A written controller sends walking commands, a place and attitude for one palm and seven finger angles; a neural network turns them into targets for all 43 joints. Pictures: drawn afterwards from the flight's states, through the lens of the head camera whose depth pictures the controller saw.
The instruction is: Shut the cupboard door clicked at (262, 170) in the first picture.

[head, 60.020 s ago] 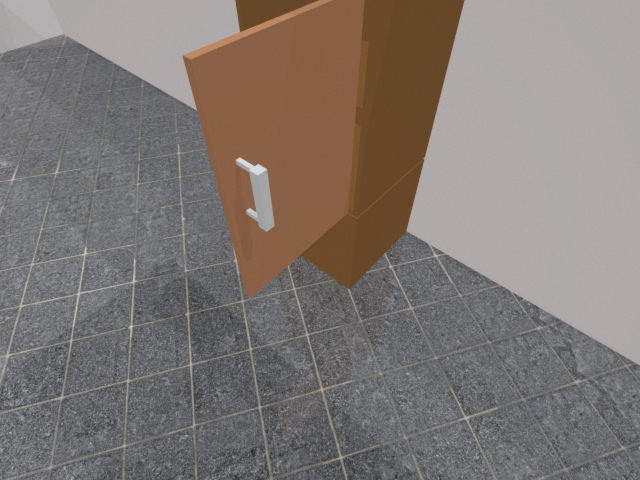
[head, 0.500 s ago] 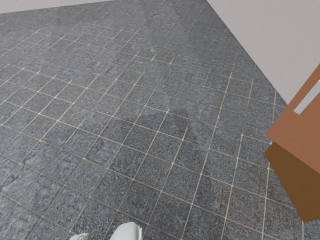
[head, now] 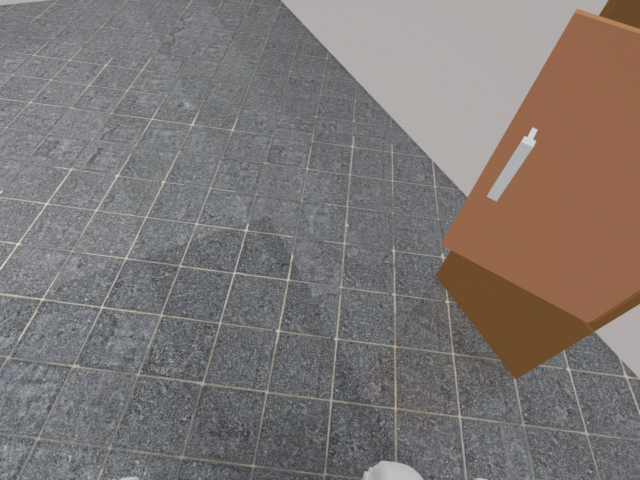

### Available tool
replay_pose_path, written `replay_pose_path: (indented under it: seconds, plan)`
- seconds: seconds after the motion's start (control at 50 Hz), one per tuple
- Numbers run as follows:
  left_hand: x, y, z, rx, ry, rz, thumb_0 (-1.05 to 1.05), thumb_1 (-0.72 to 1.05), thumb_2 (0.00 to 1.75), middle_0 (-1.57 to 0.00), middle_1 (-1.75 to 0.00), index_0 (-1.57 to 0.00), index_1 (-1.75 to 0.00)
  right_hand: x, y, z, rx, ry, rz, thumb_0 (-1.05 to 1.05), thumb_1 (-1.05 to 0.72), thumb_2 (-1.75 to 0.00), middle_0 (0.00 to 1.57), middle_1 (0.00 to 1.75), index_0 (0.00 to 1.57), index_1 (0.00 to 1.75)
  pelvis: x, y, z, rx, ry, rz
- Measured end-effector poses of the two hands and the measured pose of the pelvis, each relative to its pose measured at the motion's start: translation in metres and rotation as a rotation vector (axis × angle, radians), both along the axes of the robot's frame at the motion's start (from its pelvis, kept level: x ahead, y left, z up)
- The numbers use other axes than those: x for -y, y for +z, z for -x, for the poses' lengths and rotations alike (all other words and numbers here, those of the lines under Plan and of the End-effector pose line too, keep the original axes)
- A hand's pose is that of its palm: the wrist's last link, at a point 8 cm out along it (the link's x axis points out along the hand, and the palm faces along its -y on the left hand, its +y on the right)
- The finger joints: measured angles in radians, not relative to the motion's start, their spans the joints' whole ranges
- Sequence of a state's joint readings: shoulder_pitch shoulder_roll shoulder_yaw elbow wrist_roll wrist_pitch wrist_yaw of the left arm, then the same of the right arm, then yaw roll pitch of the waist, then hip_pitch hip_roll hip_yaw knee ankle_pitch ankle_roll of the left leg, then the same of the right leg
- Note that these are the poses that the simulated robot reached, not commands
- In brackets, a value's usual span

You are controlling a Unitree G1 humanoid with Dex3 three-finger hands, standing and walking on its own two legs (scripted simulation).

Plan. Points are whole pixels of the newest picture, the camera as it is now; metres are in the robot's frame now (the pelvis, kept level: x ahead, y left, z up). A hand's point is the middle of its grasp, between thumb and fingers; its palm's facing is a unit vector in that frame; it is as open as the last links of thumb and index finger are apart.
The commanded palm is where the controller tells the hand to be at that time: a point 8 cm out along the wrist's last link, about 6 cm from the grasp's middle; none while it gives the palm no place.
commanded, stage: turn to face it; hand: left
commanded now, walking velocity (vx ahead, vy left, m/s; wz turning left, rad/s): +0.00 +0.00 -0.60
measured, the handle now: (512, 164) +0.68 -0.32 -0.02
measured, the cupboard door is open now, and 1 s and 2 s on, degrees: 29 29 29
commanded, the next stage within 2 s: take the last steps up to it in 0.82 s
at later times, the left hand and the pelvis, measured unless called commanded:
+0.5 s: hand (237, 475) +0.14 +0.12 -0.16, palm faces -0.26 -0.94 -0.23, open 7.4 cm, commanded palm none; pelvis +0.00 -0.04 +0.00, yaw -16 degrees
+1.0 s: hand (241, 445) +0.18 +0.12 -0.17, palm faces -0.45 -0.86 -0.23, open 7.4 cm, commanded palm none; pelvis +0.01 -0.03 -0.01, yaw -29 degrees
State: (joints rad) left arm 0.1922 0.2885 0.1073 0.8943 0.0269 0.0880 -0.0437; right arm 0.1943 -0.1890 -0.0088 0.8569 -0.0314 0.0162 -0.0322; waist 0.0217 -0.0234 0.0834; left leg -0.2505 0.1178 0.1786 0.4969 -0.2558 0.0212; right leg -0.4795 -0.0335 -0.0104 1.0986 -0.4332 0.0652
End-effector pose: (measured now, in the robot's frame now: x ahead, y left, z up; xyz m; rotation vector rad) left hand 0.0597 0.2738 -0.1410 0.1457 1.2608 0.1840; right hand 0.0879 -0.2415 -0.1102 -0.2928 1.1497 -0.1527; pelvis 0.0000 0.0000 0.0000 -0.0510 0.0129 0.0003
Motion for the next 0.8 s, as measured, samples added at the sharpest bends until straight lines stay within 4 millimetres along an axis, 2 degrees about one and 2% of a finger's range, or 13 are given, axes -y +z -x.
replay_pose_path:
  seconds: [0.1, 0.2, 0.26, 0.32, 0.38, 0.48, 0.56, 0.64, 0.7, 0.8]
  plan:
    - [0.018, 0.008, -0.04, 0.036, -0.106, -0.02, 0.01, 0.92, 0.9, -0.2, -0.29, -0.19, -0.3, 0.021, -0.014, 0.048, -0.067, -0.121, -0.021, 0.0, -0.9, -0.9, 0.2, 0.3, 0.2, 0.3, 0.009, -0.003, 0.0, 0.001, -0.068, -0.012]
    - [0.056, 0.012, -0.083, 0.114, -0.225, -0.049, 0.01, 0.91, 0.9, -0.2, -0.29, -0.19, -0.3, 0.051, -0.041, 0.094, -0.124, -0.234, -0.057, 0.01, -0.9, -0.9, 0.2, 0.3, 0.2, 0.3, 0.032, -0.017, 0.0, 0.002, -0.131, -0.046]
    - [0.079, 0.016, -0.094, 0.147, -0.274, -0.065, 0.01, 0.91, 0.9, -0.2, -0.29, -0.19, -0.3, 0.067, -0.052, 0.11, -0.162, -0.286, -0.063, 0.01, -0.9, -0.9, 0.2, 0.3, 0.2, 0.3, 0.039, -0.02, 0.002, 0.005, -0.164, -0.046]
    - [0.093, 0.023, -0.093, 0.137, -0.298, -0.065, 0.01, 0.91, 0.9, -0.2, -0.3, -0.2, -0.3, 0.073, -0.047, 0.111, -0.155, -0.318, -0.066, 0.01, -0.91, -0.9, 0.2, 0.3, 0.2, 0.3, 0.044, -0.013, 0.002, 0.006, -0.195, -0.057]
    - [0.103, 0.023, -0.09, 0.111, -0.321, -0.052, 0.01, 0.91, 0.9, -0.2, -0.3, -0.2, -0.3, 0.076, -0.038, 0.104, -0.113, -0.336, -0.073, 0.01, -0.91, -0.9, 0.2, 0.3, 0.2, 0.3, 0.048, -0.006, 0.001, 0.003, -0.228, -0.068]
    - [0.109, 0.016, -0.087, 0.077, -0.347, -0.019, 0.01, 0.91, 0.9, -0.21, -0.3, -0.2, -0.3, 0.074, -0.026, 0.089, -0.049, -0.356, -0.065, 0.01, -0.91, -0.9, 0.2, 0.3, 0.2, 0.3, 0.047, -0.004, -0.003, 0.0, -0.275, -0.066]
    - [0.102, 0.006, -0.087, 0.05, -0.354, 0.004, 0.01, 0.91, 0.9, -0.21, -0.3, -0.2, -0.3, 0.067, -0.019, 0.074, -0.007, -0.367, -0.045, 0.01, -0.91, -0.9, 0.2, 0.3, 0.2, 0.3, 0.038, -0.005, -0.009, -0.001, -0.31, -0.057]
    - [0.086, -0.012, -0.094, 0.019, -0.359, 0.023, 0.01, 0.91, 0.9, -0.21, -0.3, -0.2, -0.3, 0.054, -0.016, 0.063, 0.042, -0.379, -0.009, 0.01, -0.9, -0.9, 0.2, 0.3, 0.2, 0.3, 0.023, -0.014, -0.019, -0.008, -0.347, -0.036]
    - [0.076, -0.017, -0.102, -0.005, -0.38, 0.021, 0.01, 0.91, 0.9, -0.21, -0.3, -0.2, -0.3, 0.041, -0.011, 0.067, 0.041, -0.385, 0.003, 0.0, -0.9, -0.9, 0.2, 0.3, 0.2, 0.3, 0.016, -0.014, -0.02, 0.002, -0.383, -0.039]
    - [0.07, -0.008, -0.116, -0.017, -0.425, 0.01, 0.01, 0.91, 0.9, -0.2, -0.3, -0.2, -0.3, 0.022, -0.006, 0.089, -0.002, -0.428, -0.008, 0.0, -0.9, -0.9, 0.2, 0.3, 0.2, 0.3, 0.012, -0.004, -0.022, 0.004, -0.425, -0.024]
